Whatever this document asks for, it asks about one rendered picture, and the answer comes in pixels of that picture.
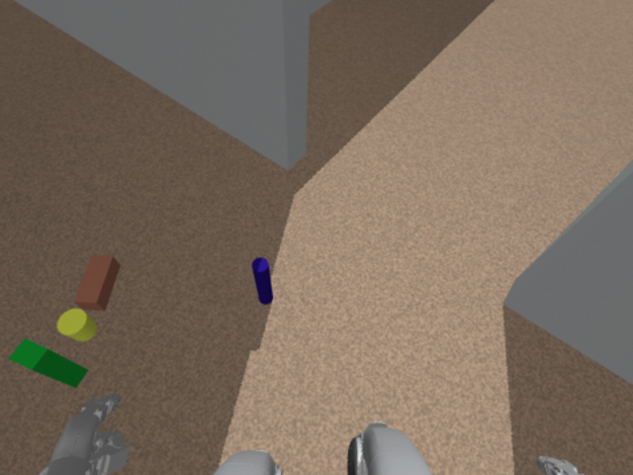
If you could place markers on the left robot arm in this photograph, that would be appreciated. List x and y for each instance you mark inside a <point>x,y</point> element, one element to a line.
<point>68,465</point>

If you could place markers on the right robot hand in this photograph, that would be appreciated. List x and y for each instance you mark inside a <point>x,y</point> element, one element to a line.
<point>552,466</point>

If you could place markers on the left robot hand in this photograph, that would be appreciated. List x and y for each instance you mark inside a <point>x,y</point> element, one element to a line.
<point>105,451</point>

